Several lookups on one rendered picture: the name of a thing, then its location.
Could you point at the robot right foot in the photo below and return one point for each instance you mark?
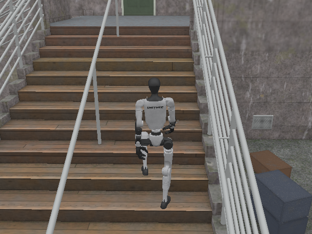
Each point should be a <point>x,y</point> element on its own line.
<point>164,204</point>

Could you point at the robot foot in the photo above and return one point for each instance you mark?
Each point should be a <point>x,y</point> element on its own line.
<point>164,204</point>
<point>144,171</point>

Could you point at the robot right forearm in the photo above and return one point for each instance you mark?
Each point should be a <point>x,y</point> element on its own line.
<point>172,124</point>

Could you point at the left robot upper arm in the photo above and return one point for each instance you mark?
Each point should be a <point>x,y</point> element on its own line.
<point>139,105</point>

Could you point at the robot left forearm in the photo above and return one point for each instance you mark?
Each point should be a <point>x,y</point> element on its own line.
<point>138,135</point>

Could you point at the robot left foot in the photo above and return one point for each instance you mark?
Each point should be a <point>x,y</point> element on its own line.
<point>144,171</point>

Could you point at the right robot upper arm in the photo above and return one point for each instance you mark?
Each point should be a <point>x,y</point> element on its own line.
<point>171,109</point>

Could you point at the left robot hand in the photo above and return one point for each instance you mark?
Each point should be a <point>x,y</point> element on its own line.
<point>139,153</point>

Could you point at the right robot hand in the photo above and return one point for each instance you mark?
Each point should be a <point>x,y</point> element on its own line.
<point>168,127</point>

